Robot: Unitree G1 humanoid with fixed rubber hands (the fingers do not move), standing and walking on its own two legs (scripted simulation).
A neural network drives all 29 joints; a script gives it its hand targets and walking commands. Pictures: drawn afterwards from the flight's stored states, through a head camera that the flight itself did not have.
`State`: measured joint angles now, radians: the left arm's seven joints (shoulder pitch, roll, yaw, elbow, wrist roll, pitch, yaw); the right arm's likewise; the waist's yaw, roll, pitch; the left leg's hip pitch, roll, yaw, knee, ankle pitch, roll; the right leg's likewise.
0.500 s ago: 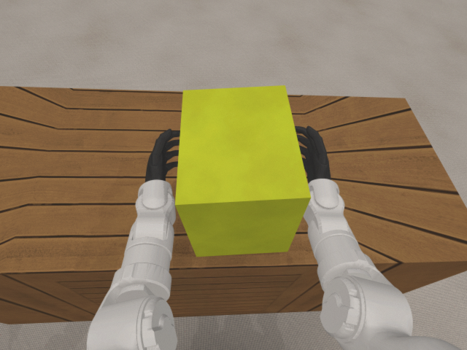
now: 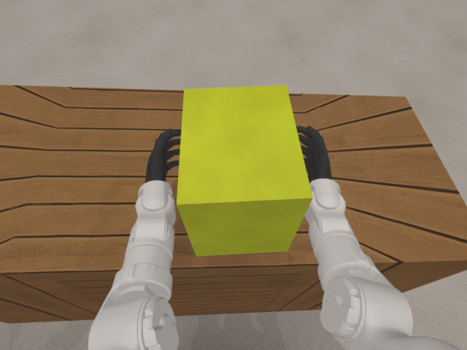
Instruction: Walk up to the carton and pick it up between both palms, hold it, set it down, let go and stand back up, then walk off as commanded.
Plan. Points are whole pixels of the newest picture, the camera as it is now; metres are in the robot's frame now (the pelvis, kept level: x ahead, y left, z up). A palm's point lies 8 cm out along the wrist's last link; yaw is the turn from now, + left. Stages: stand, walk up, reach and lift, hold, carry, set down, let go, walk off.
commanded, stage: set down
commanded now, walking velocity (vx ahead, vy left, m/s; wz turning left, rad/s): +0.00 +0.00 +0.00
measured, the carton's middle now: (238, 175) +0.42 -0.01 +0.01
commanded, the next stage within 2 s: none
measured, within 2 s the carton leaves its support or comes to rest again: neither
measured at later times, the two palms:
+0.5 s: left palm (155, 192) +0.39 +0.14 -0.01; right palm (313, 185) +0.40 -0.15 +0.01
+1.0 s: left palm (148, 213) +0.33 +0.15 +0.02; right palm (327, 205) +0.35 -0.16 +0.03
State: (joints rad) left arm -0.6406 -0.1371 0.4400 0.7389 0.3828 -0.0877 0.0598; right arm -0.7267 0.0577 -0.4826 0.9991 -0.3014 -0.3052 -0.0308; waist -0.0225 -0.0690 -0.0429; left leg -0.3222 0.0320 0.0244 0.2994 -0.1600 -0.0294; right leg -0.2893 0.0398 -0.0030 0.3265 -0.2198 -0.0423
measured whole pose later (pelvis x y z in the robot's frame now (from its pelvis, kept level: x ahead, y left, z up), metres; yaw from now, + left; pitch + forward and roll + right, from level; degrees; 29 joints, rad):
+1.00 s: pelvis -0.04 +0.01 -0.01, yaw -1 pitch +13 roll -1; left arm -0.59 -0.09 0.30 0.93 0.22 -0.24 0.17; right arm -0.70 -0.16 0.00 1.25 0.18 -0.41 -0.06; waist 0.01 -0.03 -0.14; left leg -0.50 0.05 0.02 0.42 -0.15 -0.03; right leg -0.44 0.06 0.00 0.38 -0.17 -0.04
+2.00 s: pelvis -0.06 -0.01 +0.00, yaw -1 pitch -6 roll +1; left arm 0.09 -0.07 0.10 0.31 0.06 0.01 0.14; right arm 0.07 -0.18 0.03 0.44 0.22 -0.13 -0.03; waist 0.01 -0.03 -0.02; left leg -0.10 0.05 0.03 0.35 -0.15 -0.03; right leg -0.08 0.06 0.00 0.38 -0.21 -0.05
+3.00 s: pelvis -0.03 +0.00 +0.00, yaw +0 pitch -3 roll +1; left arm 0.27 0.07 0.09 0.26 -0.01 0.05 0.00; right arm 0.28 -0.18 0.04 0.36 0.19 -0.14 -0.03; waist 0.01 -0.04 0.04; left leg -0.09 0.03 0.03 0.32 -0.17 -0.03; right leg -0.07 0.04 0.00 0.37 -0.24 -0.05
